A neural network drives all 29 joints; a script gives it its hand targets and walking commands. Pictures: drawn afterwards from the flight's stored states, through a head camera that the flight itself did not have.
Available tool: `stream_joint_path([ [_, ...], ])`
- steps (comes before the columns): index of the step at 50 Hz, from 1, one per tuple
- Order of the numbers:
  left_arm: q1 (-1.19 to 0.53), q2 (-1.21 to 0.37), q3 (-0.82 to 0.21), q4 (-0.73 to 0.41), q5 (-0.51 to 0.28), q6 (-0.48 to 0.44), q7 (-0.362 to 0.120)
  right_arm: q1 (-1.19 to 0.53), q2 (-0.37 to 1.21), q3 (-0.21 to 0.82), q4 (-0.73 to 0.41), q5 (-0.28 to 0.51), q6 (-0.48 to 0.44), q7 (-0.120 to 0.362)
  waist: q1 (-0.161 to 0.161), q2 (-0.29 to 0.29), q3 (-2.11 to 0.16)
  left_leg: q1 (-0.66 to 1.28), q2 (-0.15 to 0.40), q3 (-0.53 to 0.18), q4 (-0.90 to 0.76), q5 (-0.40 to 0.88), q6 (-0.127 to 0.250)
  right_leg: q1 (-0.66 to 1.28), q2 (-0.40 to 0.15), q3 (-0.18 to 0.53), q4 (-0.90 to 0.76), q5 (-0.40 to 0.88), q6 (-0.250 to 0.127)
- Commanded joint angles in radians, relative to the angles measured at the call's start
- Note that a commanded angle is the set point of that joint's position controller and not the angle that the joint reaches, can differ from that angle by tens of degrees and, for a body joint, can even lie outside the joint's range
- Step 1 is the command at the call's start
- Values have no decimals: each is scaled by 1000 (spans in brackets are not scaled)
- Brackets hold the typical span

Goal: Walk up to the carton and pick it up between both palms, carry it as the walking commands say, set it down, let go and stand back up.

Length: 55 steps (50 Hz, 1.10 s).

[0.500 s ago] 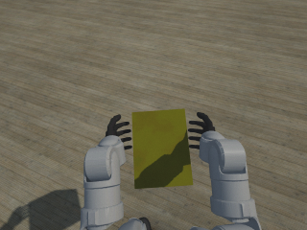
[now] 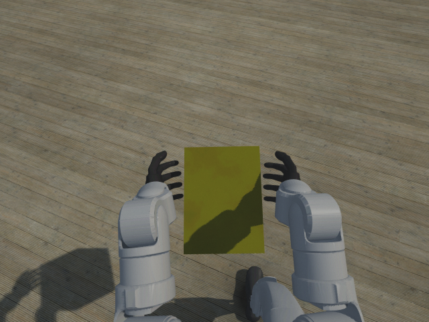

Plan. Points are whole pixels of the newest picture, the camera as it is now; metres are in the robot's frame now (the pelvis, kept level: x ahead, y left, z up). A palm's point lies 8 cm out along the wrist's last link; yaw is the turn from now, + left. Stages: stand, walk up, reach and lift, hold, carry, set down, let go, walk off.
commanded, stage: carry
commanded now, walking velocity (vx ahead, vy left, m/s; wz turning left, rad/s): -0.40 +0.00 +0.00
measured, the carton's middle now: (222, 200) +0.37 -0.02 -0.05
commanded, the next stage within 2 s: none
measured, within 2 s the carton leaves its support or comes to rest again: neither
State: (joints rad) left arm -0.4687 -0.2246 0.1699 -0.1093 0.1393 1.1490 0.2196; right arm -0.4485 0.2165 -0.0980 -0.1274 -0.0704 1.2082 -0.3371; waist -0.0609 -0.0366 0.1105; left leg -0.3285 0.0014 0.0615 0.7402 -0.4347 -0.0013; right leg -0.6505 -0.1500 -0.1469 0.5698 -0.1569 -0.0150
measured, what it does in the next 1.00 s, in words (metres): walks backwards: right foot, then left foot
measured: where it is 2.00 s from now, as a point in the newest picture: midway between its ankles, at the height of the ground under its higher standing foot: outside the picture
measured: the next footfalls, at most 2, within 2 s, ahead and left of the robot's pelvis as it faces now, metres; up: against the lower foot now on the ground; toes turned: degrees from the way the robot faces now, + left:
right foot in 0.28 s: -0.13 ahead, -0.15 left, +0.00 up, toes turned -2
left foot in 0.68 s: -0.37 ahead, +0.14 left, +0.00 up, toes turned +4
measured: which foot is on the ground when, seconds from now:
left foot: down 0.00-0.30, up 0.32-0.66, down 0.68-1.00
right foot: up 0.00-0.26, down 0.28-0.68, up 0.70-1.00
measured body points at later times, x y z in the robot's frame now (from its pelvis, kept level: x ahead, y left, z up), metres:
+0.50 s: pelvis -0.24 -0.03 +0.03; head -0.18 -0.05 +0.47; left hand +0.11 +0.06 +0.10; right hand +0.08 -0.17 +0.08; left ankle -0.25 +0.12 -0.61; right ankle -0.17 -0.15 -0.71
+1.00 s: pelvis -0.52 -0.02 +0.01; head -0.47 -0.01 +0.45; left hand -0.20 +0.16 +0.11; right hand -0.16 -0.06 +0.08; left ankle -0.41 +0.13 -0.71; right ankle -0.54 -0.14 -0.70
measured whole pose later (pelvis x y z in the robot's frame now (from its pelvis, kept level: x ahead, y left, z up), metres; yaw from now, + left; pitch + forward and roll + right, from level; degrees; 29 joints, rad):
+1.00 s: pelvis -0.52 -0.02 +0.01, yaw +3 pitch +3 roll -1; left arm -0.59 -0.26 0.17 -0.12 0.06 1.19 0.54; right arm -0.55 0.25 -0.18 -0.02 -0.16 1.19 -0.26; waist 0.14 0.02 0.07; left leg -0.55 0.08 -0.03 0.62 -0.11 -0.05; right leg -0.37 0.00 -0.05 0.77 -0.42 0.06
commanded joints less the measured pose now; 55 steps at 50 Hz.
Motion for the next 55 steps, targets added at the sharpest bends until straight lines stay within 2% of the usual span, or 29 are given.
stream_joint_path([
  [1, -559, -1118, -663, -90, -455, 13, -285, -739, 1053, 630, -195, 426, -30, 415, 50, 119, -437, 27, 323, -265, -251, 815, 187, 39, 151, 163, 707, -344, 20],
  [3, -611, -1079, -694, -206, -487, 12, -272, -742, 1005, 596, -216, 427, -37, 413, 45, 166, -561, 232, 283, -199, -167, 956, 119, -23, 159, 165, 713, -300, 21],
  [6, -566, -1033, -723, -146, -512, 40, -274, -543, 953, 494, -85, 337, -34, 392, 54, 240, -619, 373, 300, -211, -151, 1161, 139, -9, 160, 141, 590, -375, 66],
  [11, -398, -1027, -708, 27, -483, 86, -300, -493, 936, 462, -70, 266, -37, 369, 48, 424, -643, 429, 285, -197, -147, 1110, 121, 216, 140, 113, 5, -241, 71],
  [12, -416, -1054, -706, 46, -481, 83, -302, -424, 955, 451, -10, 236, -33, 366, 61, 313, -641, 361, 234, -179, -88, 1025, 77, 320, 94, 156, -201, 59, 67],
  [13, -323, -1055, -666, 151, -471, 92, -317, -416, 960, 470, 22, 226, -26, 355, 56, 72, -610, 119, 176, -154, -30, 694, 24, 502, -2, 249, -172, 366, 39],
  [15, -405, -1027, -652, 61, -495, 59, -340, -424, 1012, 527, 10, 258, -34, 373, 68, -346, -607, -330, -3, -49, 326, -261, -34, 766, -343, 496, -24, 1291, -142],
  [16, -408, -1033, -601, 121, -470, 61, -348, -529, 1032, 564, -39, 292, -37, 361, 76, -347, -588, -417, 29, -168, 353, -196, -3, 786, -296, 375, 18, 1328, -160],
  [17, -500, -1078, -612, 69, -499, 49, -352, -693, 1030, 591, -140, 319, -44, 359, 73, -350, -594, -359, 5, -181, 426, -158, 7, 657, -240, 324, -31, 1108, -152],
  [19, -541, -1082, -608, -63, -495, 46, -331, -703, 1033, 605, -166, 370, -47, 365, 79, -154, -496, -269, -31, -116, 552, -67, -31, 484, -179, 292, -118, 735, -122],
  [20, -463, -1061, -575, -38, -470, 57, -322, -690, 1040, 638, -163, 410, -38, 363, 68, -165, -508, -283, -21, -142, 541, -40, -28, 520, -145, 292, -112, 584, -67],
  [23, -432, -1034, -532, 24, -403, 56, -306, -737, 1034, 632, -173, 454, -36, 367, 74, -69, -554, -267, 6, -70, 442, -3, -64, 574, -140, 179, -112, 457, -93],
  [27, -395, -987, -525, 16, -353, 47, -286, -666, 1033, 646, -77, 467, 5, 396, 74, -176, -602, -132, -8, -39, 175, -62, -57, 587, -172, 312, -172, 316, -103],
  [29, -368, -997, -532, 54, -339, 47, -273, -587, 1046, 616, 8, 446, 18, 405, 63, -271, -632, -33, -3, -32, -99, -50, -41, 621, -135, 249, -138, 429, -89],
  [31, -400, -1007, -535, 52, -336, 44, -269, -609, 1049, 596, 34, 437, 16, 415, 47, -179, -624, 91, 4, -38, -303, 144, -22, 559, -107, 218, -116, 381, -49],
  [32, -415, -1004, -548, 42, -324, 36, -261, -581, 1069, 546, 119, 414, 17, 422, 49, 25, -600, 202, 87, -113, -321, 422, -13, 450, -50, 168, -2, 392, -15],
  [34, -408, -998, -572, 30, -327, 26, -263, -557, 1084, 552, 145, 423, 3, 439, 51, 404, -556, 320, 391, -371, -237, 1222, 137, 110, 112, 79, 243, -340, 37],
  [35, -481, -1058, -605, 29, -372, 20, -262, -602, 1071, 540, 105, 405, -6, 442, 47, 319, -542, 282, 397, -292, -184, 1319, 204, 67, 120, 138, 424, -413, 9],
  [36, -604, -1050, -626, -35, -398, 20, -263, -632, 1078, 508, 113, 389, -13, 449, 36, 375, -538, 237, 425, -351, -206, 1221, 228, 17, 141, 196, 561, -473, -5],
  [39, -772, -1134, -714, -171, -508, 7, -278, -767, 1045, 500, -72, 390, -40, 427, 42, 169, -565, 208, 273, -186, -199, 961, 151, 54, 153, 161, 743, -316, 28],
  [41, -670, -1082, -691, -81, -500, 35, -274, -695, 995, 462, -40, 350, -33, 397, 48, 150, -610, 263, 260, -147, -207, 787, 124, 73, 152, 113, 624, -280, 46],
  [46, -502, -1080, -647, 100, -500, 90, -307, -613, 979, 404, -39, 258, -43, 348, 44, 364, -622, 298, 287, -208, -228, 850, 139, 216, 132, 111, 217, -325, 78],
  [48, -447, -1115, -616, 252, -498, 109, -331, -617, 964, 409, -11, 227, -46, 342, 61, 232, -631, 239, 249, -210, -183, 686, 91, 350, 134, 137, -125, -157, 66],
  [49, -445, -1124, -601, 271, -504, 110, -348, -600, 983, 417, 46, 222, -39, 344, 68, 34, -609, 78, 170, -147, -49, 488, 31, 484, -10, 331, -216, 127, 27],
  [50, -372, -1099, -552, 347, -488, 111, -359, -641, 982, 448, -10, 228, -41, 334, 78, -348, -600, -246, 1, -67, 164, -8, -23, 616, -257, 581, -140, 731, -74],
  [51, -369, -1074, -518, 355, -478, 98, -372, -667, 1018, 460, 16, 258, -45, 337, 85, -405, -572, -329, -13, -103, 424, -248, -13, 579, -359, 534, -91, 1016, -186],
  [52, -427, -1102, -501, 392, -468, 98, -380, -793, 1035, 478, -4, 272, -39, 339, 83, -368, -539, -337, 17, -211, 502, -163, 13, 522, -321, 410, -93, 946, -192],
  [53, -502, -1114, -498, 323, -480, 82, -379, -804, 1039, 481, 30, 293, -45, 349, 87, -233, -538, -295, -17, -157, 577, -112, 7, 504, -237, 331, -114, 713, -158],
  [55, -578, -1110, -489, 167, -469, 61, -351, -884, 1048, 545, -68, 381, -53, 355, 77, -142, -526, -257, -44, -121, 567, 3, -19, 426, -131, 296, -153, 374, -82],
])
